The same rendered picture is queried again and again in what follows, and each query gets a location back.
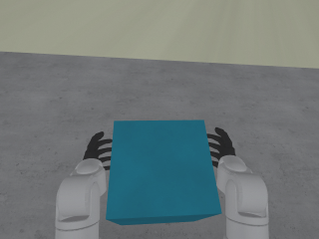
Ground robot left hand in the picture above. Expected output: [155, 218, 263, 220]
[83, 131, 113, 170]

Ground robot left forearm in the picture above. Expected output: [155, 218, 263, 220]
[55, 158, 107, 239]

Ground robot right hand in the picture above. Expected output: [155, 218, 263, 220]
[207, 127, 236, 168]

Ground carton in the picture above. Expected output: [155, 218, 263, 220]
[106, 119, 222, 225]

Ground robot right forearm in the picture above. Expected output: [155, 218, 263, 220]
[216, 154, 269, 239]

